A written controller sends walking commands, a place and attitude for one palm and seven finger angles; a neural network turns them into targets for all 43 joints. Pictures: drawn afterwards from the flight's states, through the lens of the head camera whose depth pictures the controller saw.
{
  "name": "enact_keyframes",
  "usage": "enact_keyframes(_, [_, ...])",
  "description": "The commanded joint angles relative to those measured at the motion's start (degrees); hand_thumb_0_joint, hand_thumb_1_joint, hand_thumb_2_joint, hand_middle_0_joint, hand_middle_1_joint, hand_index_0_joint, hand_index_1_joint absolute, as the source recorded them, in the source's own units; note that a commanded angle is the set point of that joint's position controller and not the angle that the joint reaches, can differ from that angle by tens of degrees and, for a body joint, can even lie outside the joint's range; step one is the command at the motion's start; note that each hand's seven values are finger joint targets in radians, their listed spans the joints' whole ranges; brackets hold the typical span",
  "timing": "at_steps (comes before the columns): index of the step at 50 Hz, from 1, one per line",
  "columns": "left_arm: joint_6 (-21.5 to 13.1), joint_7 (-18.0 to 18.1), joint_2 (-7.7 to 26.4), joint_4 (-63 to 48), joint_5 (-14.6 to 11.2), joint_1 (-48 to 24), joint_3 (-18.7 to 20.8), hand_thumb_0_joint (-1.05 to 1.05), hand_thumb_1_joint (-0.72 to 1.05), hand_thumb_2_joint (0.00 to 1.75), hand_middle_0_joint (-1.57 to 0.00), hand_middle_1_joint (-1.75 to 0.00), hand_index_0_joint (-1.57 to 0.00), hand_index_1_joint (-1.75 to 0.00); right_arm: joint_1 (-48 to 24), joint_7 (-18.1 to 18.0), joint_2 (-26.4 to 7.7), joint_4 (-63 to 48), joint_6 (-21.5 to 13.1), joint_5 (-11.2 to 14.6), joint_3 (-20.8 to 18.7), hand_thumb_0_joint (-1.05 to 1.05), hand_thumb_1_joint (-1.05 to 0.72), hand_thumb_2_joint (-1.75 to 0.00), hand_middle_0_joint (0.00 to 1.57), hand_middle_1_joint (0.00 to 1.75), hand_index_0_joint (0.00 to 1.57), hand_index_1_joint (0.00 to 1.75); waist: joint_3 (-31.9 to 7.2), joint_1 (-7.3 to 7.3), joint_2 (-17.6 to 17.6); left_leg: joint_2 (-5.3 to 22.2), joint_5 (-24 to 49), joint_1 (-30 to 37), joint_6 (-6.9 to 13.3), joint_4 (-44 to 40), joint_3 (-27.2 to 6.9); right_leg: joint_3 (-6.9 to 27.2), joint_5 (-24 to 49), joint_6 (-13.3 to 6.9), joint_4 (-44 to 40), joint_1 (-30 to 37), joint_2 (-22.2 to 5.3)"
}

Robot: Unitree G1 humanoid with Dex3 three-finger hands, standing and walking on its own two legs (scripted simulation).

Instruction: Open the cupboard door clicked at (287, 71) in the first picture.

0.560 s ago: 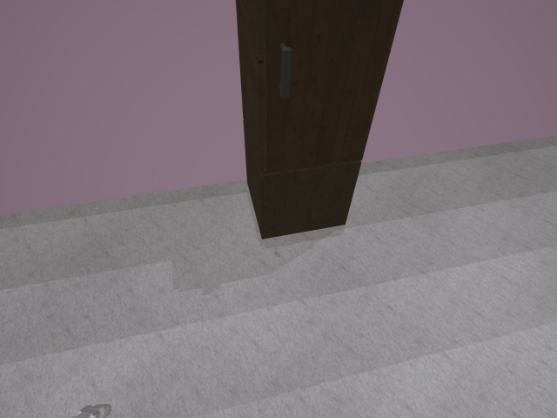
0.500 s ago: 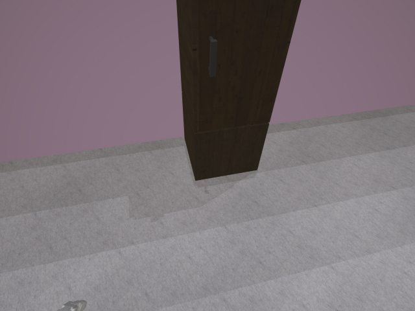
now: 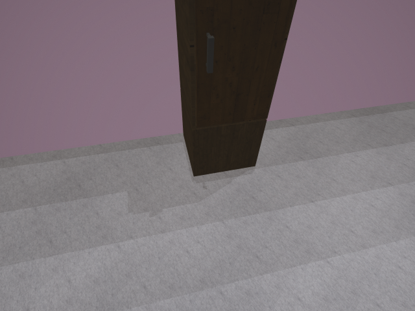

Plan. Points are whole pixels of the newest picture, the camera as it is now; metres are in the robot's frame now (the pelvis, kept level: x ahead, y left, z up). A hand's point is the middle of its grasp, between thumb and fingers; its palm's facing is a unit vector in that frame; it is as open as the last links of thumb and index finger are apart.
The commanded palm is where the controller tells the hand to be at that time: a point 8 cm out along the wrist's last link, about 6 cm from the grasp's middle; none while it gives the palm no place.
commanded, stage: stand and wait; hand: left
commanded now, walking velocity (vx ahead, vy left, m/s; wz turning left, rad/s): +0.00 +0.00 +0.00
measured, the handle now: (209, 53) +0.99 +0.06 +0.04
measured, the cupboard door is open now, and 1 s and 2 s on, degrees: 0 0 0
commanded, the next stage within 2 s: look at it before walking up in 0.26 s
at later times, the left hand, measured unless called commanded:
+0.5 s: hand out of the picture +0.06 +0.24 -0.16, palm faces -0.02 -0.95 -0.32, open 7.4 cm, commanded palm none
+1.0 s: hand out of the picture +0.06 +0.24 -0.16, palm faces -0.02 -0.95 -0.32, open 7.4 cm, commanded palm none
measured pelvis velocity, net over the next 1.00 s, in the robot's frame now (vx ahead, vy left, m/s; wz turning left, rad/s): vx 0.00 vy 0.00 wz -0.01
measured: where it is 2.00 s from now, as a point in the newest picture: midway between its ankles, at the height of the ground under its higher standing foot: outside the picture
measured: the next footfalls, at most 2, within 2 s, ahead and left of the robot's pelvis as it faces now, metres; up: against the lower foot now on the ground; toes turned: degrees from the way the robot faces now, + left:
left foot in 1.96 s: +0.04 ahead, +0.10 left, +0.00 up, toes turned -32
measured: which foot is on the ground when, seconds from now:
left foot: down 0.00-1.00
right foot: down 0.00-1.00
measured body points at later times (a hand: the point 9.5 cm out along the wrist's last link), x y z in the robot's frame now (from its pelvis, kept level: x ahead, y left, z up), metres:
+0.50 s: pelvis -0.01 +0.00 +0.00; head -0.01 +0.00 +0.45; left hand +0.06 +0.29 -0.13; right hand +0.06 -0.29 -0.13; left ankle +0.00 +0.12 -0.74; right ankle +0.01 -0.12 -0.74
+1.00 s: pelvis +0.00 +0.00 +0.00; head +0.00 +0.00 +0.45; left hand +0.06 +0.29 -0.13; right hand +0.07 -0.29 -0.13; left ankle +0.00 +0.12 -0.74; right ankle +0.01 -0.12 -0.74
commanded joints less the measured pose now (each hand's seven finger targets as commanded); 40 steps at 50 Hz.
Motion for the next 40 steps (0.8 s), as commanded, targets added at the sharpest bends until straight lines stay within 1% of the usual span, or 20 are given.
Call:
enact_keyframes(1, [-1.37, 0.82, 11.14, -3.34, 0.07, -3.48, 2.24, 0.00, 0.90, 0.90, -0.20, -0.30, -0.20, -0.30, -3.55, -0.51, -11.34, -3.55, -1.48, 0.05, -2.15, 0.00, -0.90, -0.90, 0.20, 0.30, 0.20, 0.30, -2.13, -0.42, 0.65, 5.94, 4.67, -0.52, 1.97, -4.66, -4.92, 5.93, 4.00, -1.91, -5.69, 0.26, -6.39])
enact_keyframes(2, [-1.42, 0.85, 11.16, -3.27, 0.08, -3.23, 2.26, 0.00, 0.90, 0.90, -0.20, -0.30, -0.20, -0.30, -3.34, -0.49, -11.24, -3.35, -1.41, 0.10, -2.09, 0.00, -0.90, -0.90, 0.20, 0.30, 0.20, 0.30, -2.28, -0.28, 0.19, 6.03, 4.70, -0.53, 1.95, -4.46, -4.82, 5.82, 3.88, -1.92, -5.79, 0.39, -6.40])
enact_keyframes(5, [-1.43, 0.85, 11.10, -2.78, 0.06, -3.20, 2.18, 0.00, 0.90, 0.90, -0.20, -0.30, -0.20, -0.30, -3.13, -0.45, -11.21, -2.77, -1.41, 0.06, -2.06, 0.00, -0.90, -0.90, 0.20, 0.30, 0.20, 0.30, -2.22, -0.33, 0.34, 5.97, 4.13, -0.51, 1.83, -4.74, -4.83, 6.11, 2.77, -1.88, -6.31, 0.20, -6.55])
enact_keyframes(6, [-1.41, 0.85, 11.11, -2.76, 0.07, -3.19, 2.19, 0.00, 0.90, 0.90, -0.20, -0.30, -0.20, -0.30, -3.06, -0.45, -11.15, -2.68, -1.36, 0.05, -2.03, 0.00, -0.90, -0.90, 0.20, 0.30, 0.20, 0.30, -1.37, -0.31, -0.07, 5.85, 3.80, -0.89, 1.79, -4.85, -4.94, 6.31, 2.20, -1.90, -6.64, -0.27, -6.49])
enact_keyframes(7, [-1.44, 0.86, 11.21, -2.71, 0.13, -3.07, 2.19, 0.00, 0.90, 0.90, -0.20, -0.30, -0.20, -0.30, -2.82, -0.42, -11.20, -2.68, -1.33, 0.11, -2.06, 0.00, -0.90, -0.90, 0.20, 0.30, 0.20, 0.30, -1.78, -0.35, -0.46, 5.91, 4.05, -0.61, 1.81, -4.75, -4.95, 6.23, 2.17, -1.92, -6.60, -0.21, -6.46])
enact_keyframes(11, [-1.48, 0.87, 10.93, -2.42, 0.09, -2.95, 2.20, 0.00, 0.90, 0.90, -0.20, -0.30, -0.20, -0.30, -2.73, -0.44, -11.08, -2.18, -1.43, 0.04, -2.05, 0.00, -0.90, -0.90, 0.20, 0.30, 0.20, 0.30, -1.65, -0.35, 0.40, 6.01, 4.25, -0.31, 1.71, -5.09, -4.88, 6.28, 2.40, -1.88, -6.88, -0.42, -6.50])
enact_keyframes(12, [-1.50, 0.88, 11.06, -2.50, 0.13, -2.94, 2.25, 0.00, 0.90, 0.90, -0.20, -0.30, -0.20, -0.30, -2.51, -0.44, -11.15, -2.19, -1.43, 0.07, -2.09, 0.00, -0.90, -0.90, 0.20, 0.30, 0.20, 0.30, -2.18, -0.35, 0.49, 6.11, 4.61, -0.18, 1.72, -4.98, -4.95, 6.13, 2.78, -1.88, -6.66, -0.07, -6.41])
enact_keyframes(14, [-1.43, 0.86, 10.94, -2.37, 0.14, -3.06, 2.15, 0.00, 0.90, 0.90, -0.20, -0.30, -0.20, -0.30, -2.61, -0.43, -11.01, -1.97, -1.42, 0.03, -2.04, 0.00, -0.90, -0.90, 0.20, 0.30, 0.20, 0.30, -1.24, -0.30, 0.68, 6.07, 3.63, -0.73, 1.69, -5.36, -4.97, 6.30, 1.83, -1.81, -6.95, -0.57, -6.35])
enact_keyframes(22, [-1.52, 0.87, 10.83, -2.41, 0.22, -2.92, 2.32, 0.00, 0.90, 0.90, -0.20, -0.30, -0.20, -0.30, -2.33, -0.43, -11.02, -2.04, -1.51, 0.12, -2.06, 0.00, -0.90, -0.90, 0.20, 0.30, 0.20, 0.30, -1.71, -0.23, 0.17, 6.19, 4.71, -0.50, 1.73, -5.40, -5.21, 6.11, 2.68, -1.75, -7.00, -0.12, -6.30])
enact_keyframes(24, [-1.46, 0.87, 10.77, -2.32, 0.22, -2.98, 2.25, 0.00, 0.90, 0.90, -0.20, -0.30, -0.20, -0.30, -2.48, -0.44, -10.90, -1.89, -1.50, 0.09, -2.06, 0.00, -0.90, -0.90, 0.20, 0.30, 0.20, 0.30, -1.00, -0.26, 0.88, 6.20, 3.90, -0.69, 1.68, -5.74, -5.16, 6.22, 1.86, -1.67, -7.27, -0.55, -6.26])
enact_keyframes(25, [-1.48, 0.84, 10.72, -2.33, 0.22, -2.89, 2.28, 0.00, 0.90, 0.90, -0.20, -0.30, -0.20, -0.30, -2.50, -0.44, -10.89, -1.96, -1.47, 0.04, -2.06, 0.00, -0.90, -0.90, 0.20, 0.30, 0.20, 0.30, -1.03, -0.26, 0.38, 6.07, 4.00, -0.60, 1.67, -5.56, -5.22, 6.28, 1.75, -1.73, -7.44, -0.66, -6.31])
enact_keyframes(27, [-1.42, 0.84, 10.75, -2.34, 0.26, -2.91, 2.27, 0.00, 0.90, 0.90, -0.20, -0.30, -0.20, -0.30, -2.42, -0.44, -10.96, -1.92, -1.41, 0.05, -2.08, 0.00, -0.90, -0.90, 0.20, 0.30, 0.20, 0.30, -0.97, -0.33, 0.96, 6.11, 3.74, -0.39, 1.65, -5.66, -5.19, 6.34, 1.35, -1.76, -7.46, -1.06, -6.19])
enact_keyframes(32, [-1.45, 0.82, 10.76, -2.28, 0.26, -2.79, 2.23, 0.00, 0.90, 0.90, -0.20, -0.30, -0.20, -0.30, -2.52, -0.43, -11.10, -1.98, -1.45, 0.12, -2.11, 0.00, -0.90, -0.90, 0.20, 0.30, 0.20, 0.30, -1.63, -0.31, 1.15, 6.33, 4.19, -0.05, 1.66, -5.77, -5.13, 6.13, 2.41, -1.66, -7.21, -0.59, -6.11])
enact_keyframes(34, [-1.45, 0.80, 10.72, -2.26, 0.25, -2.84, 2.29, 0.00, 0.90, 0.90, -0.20, -0.30, -0.20, -0.30, -2.48, -0.47, -11.13, -2.01, -1.54, 0.10, -2.06, 0.00, -0.90, -0.90, 0.20, 0.30, 0.20, 0.30, -1.86, -0.35, 0.67, 6.32, 4.44, -0.11, 1.69, -5.96, -5.39, 6.10, 2.78, -1.63, -7.03, -0.18, -6.10])
enact_keyframes(37, [-1.53, 0.83, 10.75, -2.18, 0.24, -2.54, 2.27, 0.00, 0.90, 0.90, -0.20, -0.30, -0.20, -0.30, -2.50, -0.50, -11.25, -2.03, -1.61, 0.14, -2.13, 0.00, -0.90, -0.90, 0.20, 0.30, 0.20, 0.30, -3.05, -0.32, 1.19, 6.52, 6.46, 1.03, 1.74, -5.54, -5.22, 5.89, 5.19, -1.69, -6.70, 0.43, -6.19])
enact_keyframes(38, [-1.52, 0.82, 10.79, -2.11, 0.20, -2.71, 2.23, 0.00, 0.90, 0.90, -0.20, -0.30, -0.20, -0.30, -2.71, -0.53, -11.30, -2.02, -1.63, 0.14, -2.07, 0.00, -0.90, -0.90, 0.20, 0.30, 0.20, 0.30, -2.88, -0.30, 1.53, 6.58, 6.51, 0.96, 1.75, -5.68, -5.23, 5.78, 5.50, -1.64, -6.62, 0.55, -6.18])
enact_keyframes(40, [-1.56, 0.84, 10.79, -2.00, 0.23, -2.70, 2.25, 0.00, 0.90, 0.90, -0.20, -0.30, -0.20, -0.30, -2.86, -0.52, -11.22, -1.98, -1.63, 0.16, -2.12, 0.00, -0.90, -0.90, 0.20, 0.30, 0.20, 0.30, -2.47, -0.28, 0.66, 6.55, 6.73, 0.89, 1.73, -5.84, -5.26, 5.77, 6.05, -1.61, -6.70, 0.59, -6.22])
